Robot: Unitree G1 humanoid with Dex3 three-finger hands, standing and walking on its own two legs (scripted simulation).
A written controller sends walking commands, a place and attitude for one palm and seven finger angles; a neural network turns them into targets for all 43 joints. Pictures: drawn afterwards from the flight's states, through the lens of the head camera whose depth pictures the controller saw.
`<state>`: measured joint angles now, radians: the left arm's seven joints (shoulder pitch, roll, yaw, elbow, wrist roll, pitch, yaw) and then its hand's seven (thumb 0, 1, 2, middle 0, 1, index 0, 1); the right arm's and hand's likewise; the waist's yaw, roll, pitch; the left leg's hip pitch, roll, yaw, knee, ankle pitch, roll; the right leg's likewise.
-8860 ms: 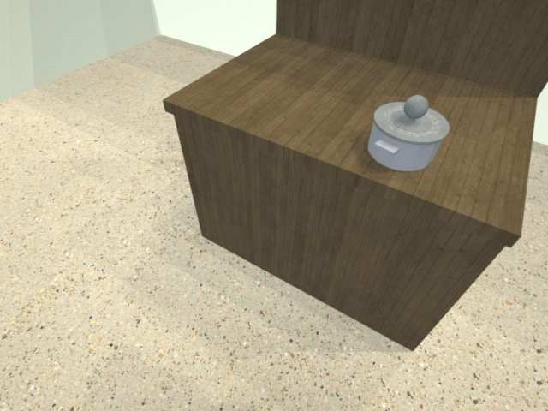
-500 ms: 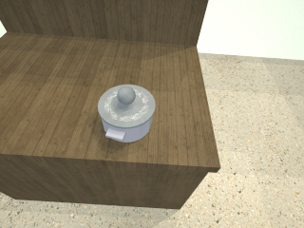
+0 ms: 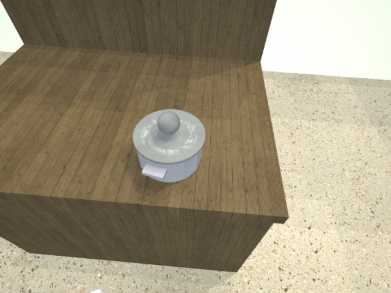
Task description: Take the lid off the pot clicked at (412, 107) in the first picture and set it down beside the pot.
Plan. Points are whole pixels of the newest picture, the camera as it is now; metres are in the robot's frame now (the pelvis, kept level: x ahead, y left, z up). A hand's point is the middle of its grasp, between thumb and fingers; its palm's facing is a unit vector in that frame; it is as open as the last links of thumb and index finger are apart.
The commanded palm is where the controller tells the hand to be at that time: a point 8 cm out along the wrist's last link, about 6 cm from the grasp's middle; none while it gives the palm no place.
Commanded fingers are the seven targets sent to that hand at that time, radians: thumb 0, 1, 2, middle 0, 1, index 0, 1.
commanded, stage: lift the closed hand beside the body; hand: left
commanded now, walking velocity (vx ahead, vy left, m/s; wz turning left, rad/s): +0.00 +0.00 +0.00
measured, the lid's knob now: (168, 122) +0.46 +0.11 +0.08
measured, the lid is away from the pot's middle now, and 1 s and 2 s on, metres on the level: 0.00 0.00 0.00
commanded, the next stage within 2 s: raise the hand higher, near the body in 0.52 s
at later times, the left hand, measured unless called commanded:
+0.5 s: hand out of the picture +0.10 +0.18 -0.03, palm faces +0.27 -0.91 -0.31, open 3.1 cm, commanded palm +0.06 +0.22 +0.01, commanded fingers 0.00 0.90 0.90 -1.30 -1.50 -1.30 -1.50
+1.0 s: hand (97, 280) +0.13 +0.18 +0.03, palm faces +0.23 -0.89 -0.39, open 3.1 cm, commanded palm +0.09 +0.22 +0.07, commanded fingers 0.00 0.90 0.90 -1.30 -1.50 -1.30 -1.50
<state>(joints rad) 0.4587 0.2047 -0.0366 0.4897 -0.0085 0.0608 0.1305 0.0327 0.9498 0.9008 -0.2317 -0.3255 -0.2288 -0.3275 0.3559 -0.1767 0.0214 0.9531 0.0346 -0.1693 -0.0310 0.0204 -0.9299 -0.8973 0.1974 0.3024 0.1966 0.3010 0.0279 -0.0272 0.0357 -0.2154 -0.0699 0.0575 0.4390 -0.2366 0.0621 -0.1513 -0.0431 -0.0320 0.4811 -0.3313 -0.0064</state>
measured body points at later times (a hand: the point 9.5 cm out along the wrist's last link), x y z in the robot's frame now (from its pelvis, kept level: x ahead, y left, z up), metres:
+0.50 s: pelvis -0.02 -0.05 +0.00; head -0.03 -0.05 +0.45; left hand +0.08 +0.23 -0.01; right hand +0.19 -0.26 -0.06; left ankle +0.00 +0.07 -0.74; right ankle -0.05 -0.13 -0.74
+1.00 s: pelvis +0.00 -0.05 +0.00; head +0.00 -0.07 +0.45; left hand +0.12 +0.22 +0.06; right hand +0.19 -0.28 -0.09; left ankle +0.00 +0.07 -0.74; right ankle -0.05 -0.13 -0.74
